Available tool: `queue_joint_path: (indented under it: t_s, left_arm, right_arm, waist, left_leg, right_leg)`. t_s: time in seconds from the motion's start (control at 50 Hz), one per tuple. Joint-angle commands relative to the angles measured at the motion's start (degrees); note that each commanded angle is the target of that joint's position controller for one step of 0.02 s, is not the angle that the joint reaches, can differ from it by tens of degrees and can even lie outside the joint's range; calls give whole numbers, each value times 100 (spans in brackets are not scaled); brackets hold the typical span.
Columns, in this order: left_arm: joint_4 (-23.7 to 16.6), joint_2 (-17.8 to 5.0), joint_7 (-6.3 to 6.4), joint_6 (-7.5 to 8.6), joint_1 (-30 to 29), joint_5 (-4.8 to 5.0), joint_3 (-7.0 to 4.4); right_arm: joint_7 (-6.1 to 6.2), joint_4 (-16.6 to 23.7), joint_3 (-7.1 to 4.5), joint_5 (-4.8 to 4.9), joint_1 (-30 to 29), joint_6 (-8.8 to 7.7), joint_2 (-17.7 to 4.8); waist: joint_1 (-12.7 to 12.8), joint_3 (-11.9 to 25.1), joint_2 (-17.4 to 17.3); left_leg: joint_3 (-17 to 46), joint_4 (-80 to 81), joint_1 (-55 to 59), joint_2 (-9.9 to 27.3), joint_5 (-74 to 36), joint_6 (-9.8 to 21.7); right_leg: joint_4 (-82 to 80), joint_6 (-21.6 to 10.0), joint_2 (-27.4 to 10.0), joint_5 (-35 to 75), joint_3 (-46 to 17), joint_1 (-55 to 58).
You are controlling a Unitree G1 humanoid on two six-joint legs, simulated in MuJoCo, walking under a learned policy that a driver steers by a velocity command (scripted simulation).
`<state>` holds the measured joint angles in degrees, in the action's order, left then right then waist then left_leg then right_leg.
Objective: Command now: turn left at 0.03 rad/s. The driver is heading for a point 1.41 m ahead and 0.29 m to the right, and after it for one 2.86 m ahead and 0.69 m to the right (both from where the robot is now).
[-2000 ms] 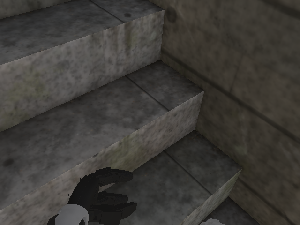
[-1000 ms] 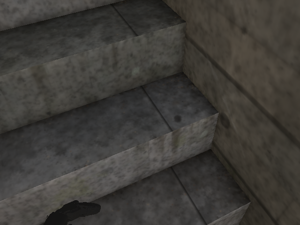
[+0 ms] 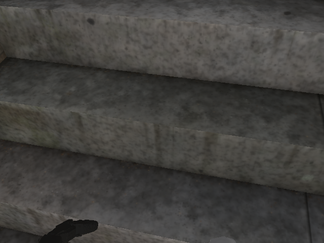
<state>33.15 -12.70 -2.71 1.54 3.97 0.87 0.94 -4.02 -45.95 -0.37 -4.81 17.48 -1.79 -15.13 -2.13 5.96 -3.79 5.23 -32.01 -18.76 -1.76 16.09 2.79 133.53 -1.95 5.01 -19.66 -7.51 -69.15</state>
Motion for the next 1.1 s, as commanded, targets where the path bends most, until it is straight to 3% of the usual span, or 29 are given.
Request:
queue_joint_path:
  t_s: [0.02, 0.04, 0.06, 0.1, 0.22, 0.24, 0.28, 0.3, 0.34, 0.36, 0.38, 0.42, 0.46, 0.48, 0.5, 0.52, 0.56, 0.58, 0.66, 0.76, 0.86, 0.9, 0.94, 0.98, 1.0, 1.02, 1.04, 1.06, 1.1]
  left_arm:
    - [-375, 666, 537, -68, -802, -194, -2]
    - [-606, 720, 711, -137, -977, -267, 81]
    - [-420, -282, 310, -294, 154, 184, 160]
    - [-304, -638, 281, -348, 202, 143, 26]
    - [-1156, -192, 125, -274, -1052, -64, 347]
    - [-1558, 56, -19, -326, -1226, -198, 493]
    - [-1535, 158, -253, -643, -836, 2, 545]
    - [-1141, 56, -380, -567, -128, 102, 452]
    - [-294, -785, -314, -284, 1724, 63, -30]
    - [388, -1272, -220, -250, 2901, -128, -322]
    - [714, -2051, -166, -233, 3640, -275, -573]
    - [1032, -1421, -461, -32, 3565, -262, -510]
    - [1351, -523, -517, 191, 2370, -59, -246]
    - [1390, 75, 320, 77, 924, -17, -352]
    - [1401, 182, 582, 87, 603, -113, -251]
    - [1254, -102, -42, 414, 88, -176, -131]
    - [1793, 166, -327, 614, 1155, -94, 16]
    - [1623, -266, -416, 588, 1153, -49, -172]
    - [1530, -124, -364, 701, 1093, -136, -164]
    - [2413, -30, -49, 653, 3186, -486, -145]
    - [1586, -844, 115, 587, 1134, -289, -326]
    - [1120, -1365, -20, 591, 19, -68, -480]
    - [1399, -1305, -341, 375, 910, -180, -584]
    - [1394, 530, -752, 239, 2286, -333, -115]
    - [1005, 217, -542, 241, 1207, 35, -187]
    - [256, 178, -410, 230, -15, 208, -160]
    - [-152, -4, -312, 258, -640, 75, -152]
    - [-582, 136, -286, 261, -1103, -65, -56]
    - [-1105, 227, -147, 47, -684, 115, 122]
  right_arm:
    - [506, -325, -397, 253, 385, -299, -742]
    - [703, -375, -296, 340, 500, -353, -638]
    - [342, 279, 5, -125, 520, -359, -698]
    - [143, 503, -76, -371, 271, -291, -1014]
    - [371, 41, -330, -267, 1287, -415, -1276]
    - [354, -48, -520, -56, 752, -403, -1582]
    - [9, -231, -726, -227, 218, -174, -2048]
    - [-126, -127, -867, -57, -361, -288, -2359]
    - [-176, 194, -744, 270, -1105, -355, -1872]
    - [-265, 111, -657, 179, -656, -170, -1280]
    - [-445, 351, -548, -102, -65, 60, -771]
    - [-217, 394, -560, 421, -1071, 151, -370]
    - [147, 121, -391, 349, -927, -134, -248]
    - [199, 734, -87, -321, -959, -45, 626]
    - [153, 742, -60, -258, -889, 87, 703]
    - [184, 78, -164, 645, -596, -8, -135]
    - [212, 99, -270, 384, -963, 142, -475]
    - [295, 328, -273, 430, -1224, 214, -563]
    - [336, -163, -324, 255, -641, 89, -149]
    - [412, 630, -38, 354, -2513, -84, 189]
    - [222, 745, 43, 202, -2340, -128, 170]
    - [150, -86, -179, 439, -758, -61, -164]
    - [490, -1054, -415, 646, 653, -40, -422]
    - [526, -1003, -775, 263, 1689, -102, -1507]
    - [240, -1431, -801, -161, 2359, -112, -1347]
    - [93, -1631, -731, -159, 2439, -142, -1003]
    - [87, -1547, -605, -44, 2325, -205, -602]
    - [104, -1486, -531, 58, 2100, -246, -414]
    - [-24, -1246, -432, -158, 473, -84, -294]
  waist:
    - [-140, -997, 931]
    - [-132, -1214, 779]
    - [-113, 359, -1081]
    - [-129, 157, -757]
    - [-231, -127, -492]
    - [382, -194, -22]
    - [797, 166, -987]
    - [1194, 287, -1455]
    - [1738, 1329, -587]
    - [1563, 1709, 675]
    - [1341, 2274, 2818]
    - [1501, -179, 2994]
    - [571, -341, 2069]
    - [-348, 172, 891]
    - [-592, -24, 500]
    - [-193, -1093, 1707]
    - [-12, -270, 851]
    - [46, -149, 989]
    - [79, 5, 1151]
    - [1023, 104, 1228]
    - [132, 469, 181]
    - [-509, 764, 654]
    - [-522, 24, 88]
    - [229, 1556, -2094]
    - [-431, 869, -1350]
    - [-600, 171, -1266]
    - [-636, 197, -746]
    - [-425, -92, -441]
    - [882, -453, 228]
  left_leg:
    - [572, 1277, 991, 1337, -2312, 922]
    - [678, 1535, 739, 1368, -1992, 876]
    - [969, 1130, 1414, 1930, -3027, 1179]
    - [1040, 1237, 1772, 2293, -3193, 1431]
    - [117, 1741, 2483, 2346, -3595, 784]
    - [-168, 2149, 1645, 2121, -2590, 546]
    - [59, 2782, -19, 2590, -3045, 972]
    - [-393, 2411, 295, 2581, -5701, 882]
    - [-803, 247, 1716, 2161, -8976, 659]
    - [-703, -1841, -609, 1682, -6454, 306]
    - [298, -3443, -2676, 137, -1462, 230]
    - [1478, -6835, -4299, -538, -1584, 684]
    - [855, -8260, -4413, -118, -1471, 684]
    - [57, -7787, -2949, -156, -1050, 288]
    - [-1, -8114, -2902, -257, -894, 95]
    - [853, -8280, -4404, 56, -633, 212]
    - [291, -7247, -4648, 514, -848, -127]
    - [-183, -7002, -4363, 541, -58, -149]
    - [-646, -7217, -2978, 719, -825, -215]
    - [-153, -7355, -6434, 832, 1642, 120]
    - [-647, -4050, -3128, 866, 1124, 262]
    - [-1474, -944, -701, 330, -1435, -337]
    - [-1514, 2557, 1335, -167, -3674, -435]
    - [1163, -229, 4875, 2458, -12713, 2418]
    - [1443, -185, 3977, 2681, -12345, 2157]
    - [1075, -102, 3868, 2581, -10271, 1696]
    - [1099, -168, 4047, 2593, -9152, 1456]
    - [995, -28, 3673, 2494, -8312, 1296]
    - [343, 967, 1163, 1833, -6320, 932]
  right_leg:
    - [-259, 123, 106, -717, 652, -1167]
    - [-894, 164, -204, -725, 621, -978]
    - [-225, 79, -469, 23, -407, -1061]
    - [938, 334, -168, -225, -390, -1899]
    - [-922, -274, -882, -1544, 20, -2171]
    - [-3271, -437, -1043, -2777, 467, -1173]
    - [-4042, -396, -523, -2469, 833, 1117]
    - [-4114, -232, -298, -1746, 1002, 1816]
    - [-7209, -524, 336, -196, 812, 3188]
    - [-8109, -1274, 95, 1589, -1172, 5164]
    - [-10389, -1878, -1087, -722, -4811, 6307]
    - [-10704, -1370, -1073, -4374, -4363, 4519]
    - [-9852, -1481, -737, -3218, -3444, 3587]
    - [-10277, -992, -354, -3420, -3188, 3523]
    - [-10149, -1020, -354, -2822, -2751, 3085]
    - [-10077, -1137, -594, -3365, -2573, 2084]
    - [-10022, -1132, -897, -2102, -2337, 2831]
    - [-10463, -1139, -927, -1364, -2000, 2840]
    - [-11039, -1160, -1138, 260, -1324, 2747]
    - [-10610, -1136, -2213, 3428, -1478, 7543]
    - [-10950, -358, -1517, 4572, 132, 6132]
    - [-10035, -438, -1281, 6999, 473, 6223]
    - [-8237, -387, -1082, 5330, 800, 5946]
    - [-2182, 86, 227, -1744, 709, 1755]
    - [816, -51, 754, -1692, 132, 567]
    - [1901, -407, 624, -1842, 192, -1221]
    - [2356, -577, 290, -2155, 397, -2337]
    - [2231, -781, 165, -2541, 388, -2738]
    - [162, -1162, -257, -2545, 461, -1314]
